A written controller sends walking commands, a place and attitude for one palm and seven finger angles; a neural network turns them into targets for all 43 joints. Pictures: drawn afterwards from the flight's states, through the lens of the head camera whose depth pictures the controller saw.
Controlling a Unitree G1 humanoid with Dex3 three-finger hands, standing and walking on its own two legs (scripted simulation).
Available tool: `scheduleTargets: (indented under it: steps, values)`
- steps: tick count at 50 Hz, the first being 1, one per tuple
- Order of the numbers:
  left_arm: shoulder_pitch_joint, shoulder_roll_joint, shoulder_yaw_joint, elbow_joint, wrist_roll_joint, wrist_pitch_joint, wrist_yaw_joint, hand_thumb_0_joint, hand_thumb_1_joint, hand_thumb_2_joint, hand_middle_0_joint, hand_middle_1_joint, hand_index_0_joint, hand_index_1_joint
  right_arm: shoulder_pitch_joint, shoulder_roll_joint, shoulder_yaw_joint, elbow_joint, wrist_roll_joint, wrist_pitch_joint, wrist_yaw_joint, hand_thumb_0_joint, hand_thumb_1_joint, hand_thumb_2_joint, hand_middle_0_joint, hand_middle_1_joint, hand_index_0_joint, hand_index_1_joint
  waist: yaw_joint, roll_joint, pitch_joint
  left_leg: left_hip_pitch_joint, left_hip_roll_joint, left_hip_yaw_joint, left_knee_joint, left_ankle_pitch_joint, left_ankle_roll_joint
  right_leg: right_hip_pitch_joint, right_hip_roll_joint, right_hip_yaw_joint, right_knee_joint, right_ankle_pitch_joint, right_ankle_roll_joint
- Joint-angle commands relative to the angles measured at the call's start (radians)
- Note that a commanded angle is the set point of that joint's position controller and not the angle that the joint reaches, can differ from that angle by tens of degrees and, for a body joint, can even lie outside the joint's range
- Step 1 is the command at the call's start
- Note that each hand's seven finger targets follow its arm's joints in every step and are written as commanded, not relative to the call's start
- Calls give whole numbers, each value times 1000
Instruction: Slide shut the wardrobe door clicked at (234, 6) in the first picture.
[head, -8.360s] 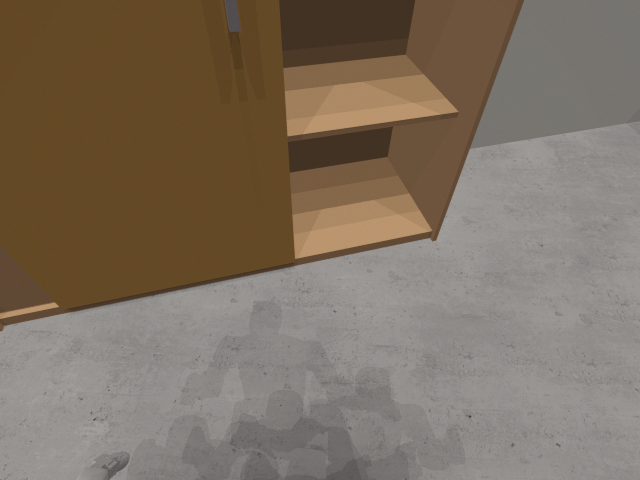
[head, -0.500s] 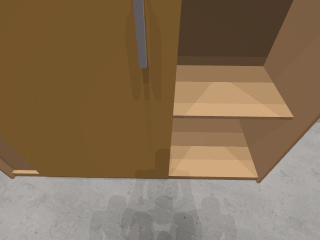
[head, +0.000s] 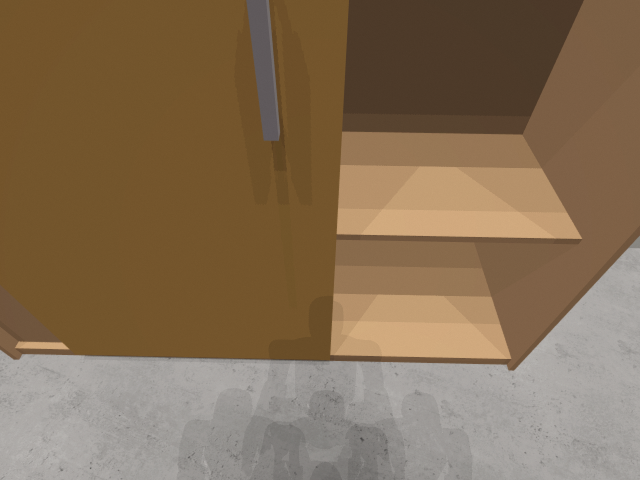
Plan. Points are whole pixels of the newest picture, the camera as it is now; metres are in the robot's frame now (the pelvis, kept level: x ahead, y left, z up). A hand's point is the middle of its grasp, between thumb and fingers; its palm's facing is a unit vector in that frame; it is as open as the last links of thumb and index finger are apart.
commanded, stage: look again from close up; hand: left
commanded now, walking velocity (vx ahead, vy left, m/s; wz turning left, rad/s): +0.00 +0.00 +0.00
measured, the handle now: (264, 41) +0.56 +0.11 +0.28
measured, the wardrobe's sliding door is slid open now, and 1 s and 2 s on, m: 0.59 0.59 0.59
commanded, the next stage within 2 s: shuffle to correct the standing spot in 0.80 s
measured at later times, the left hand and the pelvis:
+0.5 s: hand out of the picture -0.02 +0.13 -0.17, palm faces +0.06 -0.98 -0.17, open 7.3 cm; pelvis +0.00 -0.03 +0.00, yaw +1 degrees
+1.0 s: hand out of the picture -0.03 +0.12 -0.17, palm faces +0.09 -0.98 -0.17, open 7.3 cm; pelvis +0.00 -0.04 +0.00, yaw +2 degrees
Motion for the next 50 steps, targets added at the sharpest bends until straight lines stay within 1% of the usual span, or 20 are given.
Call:
scheduleTargets:
  steps: [1, 7, 9, 13, 16, 19, 21, 22, 23, 26, 28, 32, 35, 38, 41, 45, 46, 47, 49, 50]
  values:
    - [81, 87, 10, -25, 0, -10, 3, 0, 900, 900, -200, -300, -200, -300, 86, -83, -11, -14, -1, -6, -4, 0, -900, -900, 200, 300, 200, 300, -2, -18, 33, -54, 133, -118, -77, 277, 7, 14, -98, 109, -68, 282, -32]
    - [75, 95, 12, -34, 0, -13, 3, 0, 900, 900, -200, -300, -200, -300, 91, -73, -11, -5, 0, -3, -1, 0, -900, -900, 200, 300, 200, 300, -2, -20, 30, -70, 130, -115, -77, 238, 1, 31, -101, 109, -82, 281, -37]
    - [77, 96, 11, -34, -1, -13, 2, 0, 900, 900, -200, -300, -200, -300, 88, -74, -10, -5, -1, -3, -1, 0, -900, -900, 200, 300, 200, 300, 0, -3, 33, -71, 129, -115, -79, 241, -1, 26, -101, 113, -85, 283, -38]
    - [79, 96, 11, -37, -1, -14, 2, 0, 900, 900, -200, -300, -200, -300, 86, -69, -10, -3, 0, 0, 1, 0, -900, -900, 200, 300, 200, 300, 2, -12, 60, -90, 124, -115, -83, 196, -3, 18, -104, 115, -107, 246, -39]
    - [85, 101, 12, -35, -3, -19, 0, 0, 900, 900, -200, -300, -200, -300, 90, -70, -11, -2, -1, -1, 1, 0, -900, -900, 200, 300, 200, 300, 0, -10, 22, -68, 124, -112, -76, 216, -7, 36, -109, 118, -109, 291, -40]
    - [85, 103, 12, -36, -2, -20, 1, 0, 900, 900, -200, -300, -200, -300, 89, -67, -10, 0, 1, 2, 1, 0, -900, -900, 200, 300, 200, 300, -1, -24, 36, -80, 122, -106, -74, 191, -12, 33, -110, 121, -122, 286, -40]
    - [91, 103, 12, -35, -3, -21, 1, 0, 900, 900, -200, -300, -200, -300, 88, -68, -12, 1, 0, 2, 1, 0, -900, -900, 200, 300, 200, 300, -1, -12, 20, -67, 121, -107, -73, 202, -13, 38, -112, 123, -125, 302, -39]
    - [86, 102, 11, -37, -2, -20, 2, 0, 900, 900, -200, -300, -200, -300, 91, -63, -11, 2, 1, 5, 1, 0, -900, -900, 200, 300, 200, 300, -2, -20, 38, -78, 122, -107, -75, 179, -14, 32, -106, 121, -132, 269, -38]
    - [91, 99, 11, -37, -3, -20, 2, 0, 900, 900, -200, -300, -200, -300, 90, -65, -12, 2, 0, 5, 1, 0, -900, -900, 200, 300, 200, 300, -1, -4, 40, -80, 120, -106, -75, 183, -15, 26, -108, 125, -135, 268, -38]
    - [94, 101, 11, -36, -4, -22, 1, 0, 900, 900, -200, -300, -200, -300, 90, -66, -12, 3, 0, 4, 0, 0, -900, -900, 200, 300, 200, 300, -1, -3, 32, -69, 123, -108, -75, 196, -16, 31, -106, 125, -136, 287, -39]
    - [93, 98, 10, -35, -3, -20, 2, 0, 900, 900, -200, -300, -200, -300, 90, -63, -11, 2, 1, 7, 1, 0, -900, -900, 200, 300, 200, 300, -1, -9, 62, -88, 120, -107, -82, 166, -18, 17, -105, 127, -152, 239, -36]
    - [98, 96, 12, -34, -2, -19, 1, 0, 900, 900, -200, -300, -200, -300, 92, -56, -11, 1, 0, 8, 1, 0, -900, -900, 200, 300, 200, 300, 1, -9, 59, -90, 120, -106, -85, 151, -18, 18, -101, 126, -169, 190, -34]
    - [99, 96, 13, -35, -4, -21, 0, 0, 900, 900, -200, -300, -200, -300, 94, -63, -11, -2, -2, 5, 1, 0, -900, -900, 200, 300, 200, 300, 0, 2, 38, -80, 121, -111, -85, 174, -19, 24, -100, 127, -161, 214, -37]
    - [103, 96, 14, -37, -2, -21, 1, 0, 900, 900, -200, -300, -200, -300, 96, -61, -11, -3, -1, 5, 1, 0, -900, -900, 200, 300, 200, 300, 2, -1, 48, -91, 119, -109, -85, 168, -21, 25, -101, 123, -166, 211, -34]
    - [109, 97, 15, -36, -4, -24, 1, 0, 900, 900, -200, -300, -200, -300, 100, -65, -11, -2, -1, 2, 0, 0, -900, -900, 200, 300, 200, 300, 2, 2, 15, -75, 124, -108, -83, 195, -21, 45, -103, 123, -155, 264, -35]
    - [105, 99, 16, -37, -4, -24, 1, 0, 900, 900, -200, -300, -200, -300, 103, -62, -10, -1, -1, 4, 0, 0, -900, -900, 200, 300, 200, 300, 2, -13, 31, -89, 121, -108, -86, 181, -23, 47, -103, 121, -158, 259, -32]
    - [116, 91, 16, -32, -2, -22, 0, 0, 900, 900, -200, -300, -200, -300, 110, -57, -10, 4, -3, 7, 1, 0, -900, -900, 200, 300, 200, 300, 4, -13, 33, -90, 119, -100, -80, 126, -22, 42, -99, 120, -160, 170, -37]
    - [119, 94, 21, -30, 3, -16, -2, 0, 900, 900, -200, -300, -200, -300, 118, -55, -12, 7, -6, 13, 2, 0, -900, -900, 200, 300, 200, 300, 7, -29, 59, -115, 111, -92, -65, 32, -18, 27, -94, 122, -174, 13, -42]
    - [138, 107, 32, -32, 5, -8, -9, 0, 900, 900, -200, -300, -200, -300, 114, -53, -14, 0, -13, 19, 10, 0, -900, -900, 200, 300, 200, 300, 18, -67, 100, -189, 79, -65, -5, -73, -14, 10, -112, 184, -228, -225, -62]
    - [150, 116, 40, -33, 6, -5, -10, 0, 900, 900, -200, -300, -200, -300, 110, -49, -16, -7, -15, 22, 12, 0, -900, -900, 200, 300, 200, 300, 23, -100, 115, -233, 65, -43, 54, -98, -14, 12, -135, 232, -266, -315, -79]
